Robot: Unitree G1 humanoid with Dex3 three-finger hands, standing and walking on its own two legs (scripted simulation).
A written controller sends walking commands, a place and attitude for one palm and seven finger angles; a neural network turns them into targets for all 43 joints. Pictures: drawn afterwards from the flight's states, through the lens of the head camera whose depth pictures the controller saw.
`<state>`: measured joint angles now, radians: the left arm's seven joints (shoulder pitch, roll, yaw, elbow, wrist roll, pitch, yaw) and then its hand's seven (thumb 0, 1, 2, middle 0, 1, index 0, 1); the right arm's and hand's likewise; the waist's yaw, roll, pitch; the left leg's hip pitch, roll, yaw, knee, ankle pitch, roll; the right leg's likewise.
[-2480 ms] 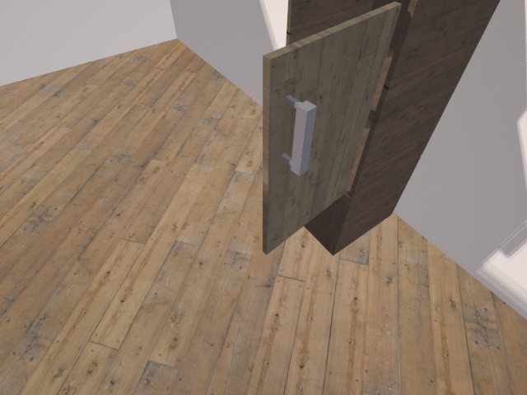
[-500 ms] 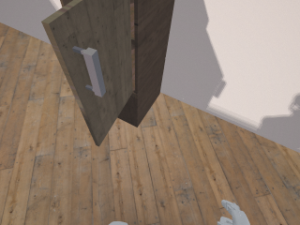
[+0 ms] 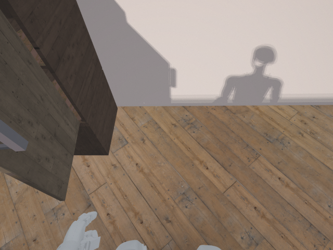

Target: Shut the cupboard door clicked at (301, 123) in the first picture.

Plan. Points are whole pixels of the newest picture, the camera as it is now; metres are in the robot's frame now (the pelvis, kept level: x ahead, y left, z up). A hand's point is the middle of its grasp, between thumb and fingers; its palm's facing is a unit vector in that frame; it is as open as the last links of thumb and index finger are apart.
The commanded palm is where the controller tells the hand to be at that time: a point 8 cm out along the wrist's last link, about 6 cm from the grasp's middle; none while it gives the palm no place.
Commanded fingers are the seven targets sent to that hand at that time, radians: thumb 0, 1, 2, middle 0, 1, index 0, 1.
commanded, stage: walk around to get in front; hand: left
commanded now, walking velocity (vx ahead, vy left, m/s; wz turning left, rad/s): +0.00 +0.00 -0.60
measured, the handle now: out of the picture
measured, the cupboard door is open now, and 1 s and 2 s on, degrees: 96 96 96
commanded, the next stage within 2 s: none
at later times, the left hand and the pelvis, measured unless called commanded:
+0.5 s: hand (95, 244) +0.15 +0.21 -0.16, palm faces -0.23 -0.95 -0.20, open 7.4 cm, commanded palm none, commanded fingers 0.00 0.90 0.90 -0.20 -0.30 -0.20 -0.30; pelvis +0.03 +0.03 +0.01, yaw -17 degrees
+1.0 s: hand (131, 217) +0.21 +0.11 -0.16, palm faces -0.52 -0.83 -0.21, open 7.4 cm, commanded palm none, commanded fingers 0.00 0.90 0.90 -0.20 -0.30 -0.20 -0.30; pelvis +0.04 +0.00 +0.01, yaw -34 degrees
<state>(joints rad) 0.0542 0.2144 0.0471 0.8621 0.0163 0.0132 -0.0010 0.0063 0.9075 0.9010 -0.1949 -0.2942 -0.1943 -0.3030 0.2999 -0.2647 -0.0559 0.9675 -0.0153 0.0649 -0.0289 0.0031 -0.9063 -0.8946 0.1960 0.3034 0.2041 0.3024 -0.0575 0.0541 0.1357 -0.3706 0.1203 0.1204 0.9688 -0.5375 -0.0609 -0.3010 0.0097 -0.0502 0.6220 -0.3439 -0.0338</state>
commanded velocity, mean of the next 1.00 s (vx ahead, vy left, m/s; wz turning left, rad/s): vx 0.00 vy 0.00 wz -0.60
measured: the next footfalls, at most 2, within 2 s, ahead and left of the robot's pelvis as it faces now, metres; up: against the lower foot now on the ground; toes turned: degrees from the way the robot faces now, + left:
left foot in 0.32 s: +0.08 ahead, +0.14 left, +0.00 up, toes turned -7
right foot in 0.66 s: +0.02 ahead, -0.12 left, +0.00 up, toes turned -29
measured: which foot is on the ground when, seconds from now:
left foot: up 0.00-0.30, down 0.32-0.66, up 0.68-1.00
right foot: down 0.00-0.32, up 0.34-0.64, down 0.66-1.00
